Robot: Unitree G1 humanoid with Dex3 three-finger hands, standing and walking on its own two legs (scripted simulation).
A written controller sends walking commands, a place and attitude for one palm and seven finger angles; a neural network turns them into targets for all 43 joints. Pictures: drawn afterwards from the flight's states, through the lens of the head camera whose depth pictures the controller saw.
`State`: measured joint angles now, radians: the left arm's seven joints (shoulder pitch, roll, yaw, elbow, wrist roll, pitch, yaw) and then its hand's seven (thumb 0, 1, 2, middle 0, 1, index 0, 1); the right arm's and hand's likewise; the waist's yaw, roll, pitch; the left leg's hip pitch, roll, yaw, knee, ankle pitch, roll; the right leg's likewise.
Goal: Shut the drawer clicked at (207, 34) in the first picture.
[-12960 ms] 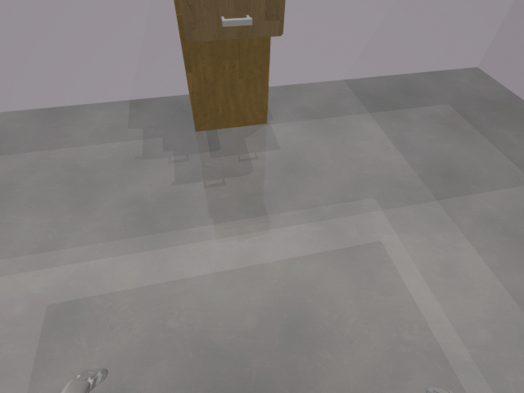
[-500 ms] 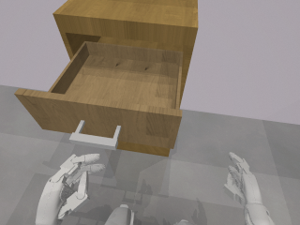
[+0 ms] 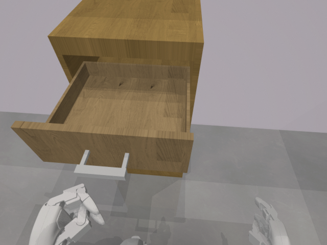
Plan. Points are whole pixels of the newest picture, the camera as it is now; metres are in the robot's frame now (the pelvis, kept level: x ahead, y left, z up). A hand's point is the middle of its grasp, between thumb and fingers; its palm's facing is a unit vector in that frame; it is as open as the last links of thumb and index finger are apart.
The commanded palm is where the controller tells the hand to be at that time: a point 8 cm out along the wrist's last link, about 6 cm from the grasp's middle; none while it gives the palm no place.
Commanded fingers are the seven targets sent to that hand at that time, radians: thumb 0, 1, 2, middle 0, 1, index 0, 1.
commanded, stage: raise the hand and make a fist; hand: left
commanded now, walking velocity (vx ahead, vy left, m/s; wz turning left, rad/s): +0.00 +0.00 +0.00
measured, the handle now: (103, 164) +0.30 +0.17 +0.04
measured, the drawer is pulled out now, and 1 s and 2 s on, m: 0.30 0.30 0.30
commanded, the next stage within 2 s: bring the fist close to the handle in 0.88 s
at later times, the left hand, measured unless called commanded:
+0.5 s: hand (83, 225) +0.14 +0.14 +0.14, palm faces -0.03 -1.00 -0.06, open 3.3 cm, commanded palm +0.09 +0.19 +0.14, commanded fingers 0.00 0.90 0.90 -1.40 -1.60 -1.40 -1.60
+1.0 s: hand (85, 223) +0.15 +0.14 +0.13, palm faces -0.02 -1.00 -0.08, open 3.3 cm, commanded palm +0.09 +0.19 +0.14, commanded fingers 0.00 0.90 0.90 -1.40 -1.60 -1.40 -1.60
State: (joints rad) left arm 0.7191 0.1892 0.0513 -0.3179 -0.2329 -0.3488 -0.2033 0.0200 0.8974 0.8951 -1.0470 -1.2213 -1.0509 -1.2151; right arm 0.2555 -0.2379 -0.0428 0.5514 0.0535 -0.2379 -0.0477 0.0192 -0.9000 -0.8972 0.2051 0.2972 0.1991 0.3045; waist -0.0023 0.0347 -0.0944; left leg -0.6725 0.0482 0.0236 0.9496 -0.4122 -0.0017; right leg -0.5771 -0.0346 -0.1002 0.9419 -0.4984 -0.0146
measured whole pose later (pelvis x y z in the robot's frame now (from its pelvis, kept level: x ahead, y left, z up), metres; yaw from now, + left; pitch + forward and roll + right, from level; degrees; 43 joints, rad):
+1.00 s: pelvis +0.01 -0.01 +0.02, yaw +0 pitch +3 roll +0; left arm 0.79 0.20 0.07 -0.48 -0.24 -0.21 -0.23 0.02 0.90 0.89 -1.40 -1.60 -1.40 -1.60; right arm 0.24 -0.23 0.00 0.54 0.07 -0.31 -0.05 0.02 -0.90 -0.90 0.20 0.30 0.20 0.30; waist 0.03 0.06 -0.09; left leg -0.48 0.05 0.01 0.81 -0.38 -0.02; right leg -0.39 -0.02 -0.11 0.80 -0.46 -0.03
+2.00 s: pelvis +0.00 -0.01 -0.02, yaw +0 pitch +12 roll -1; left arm 0.46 0.17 0.03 -0.13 -0.19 -0.38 -0.16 0.01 0.90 0.90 -1.40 -1.60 -1.40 -1.60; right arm 0.22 -0.23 0.00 0.51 0.03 -0.18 -0.03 0.02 -0.90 -0.90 0.21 0.30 0.20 0.30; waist -0.02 0.04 -0.11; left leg -0.81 0.05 0.01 1.05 -0.45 -0.01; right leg -0.72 -0.03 -0.10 1.05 -0.55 -0.02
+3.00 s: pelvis -0.01 -0.01 -0.02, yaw +0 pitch +13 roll -1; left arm 0.25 0.21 0.03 0.00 -0.20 -0.36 -0.16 -0.05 0.76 0.90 -1.40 -1.60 -1.40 -1.60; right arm 0.22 -0.26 0.02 0.53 0.03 -0.14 -0.05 0.02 -0.90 -0.90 0.21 0.30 0.20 0.30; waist -0.02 0.05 -0.11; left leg -0.86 0.05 -0.01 1.07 -0.45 -0.02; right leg -0.75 -0.03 -0.12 1.07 -0.54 -0.03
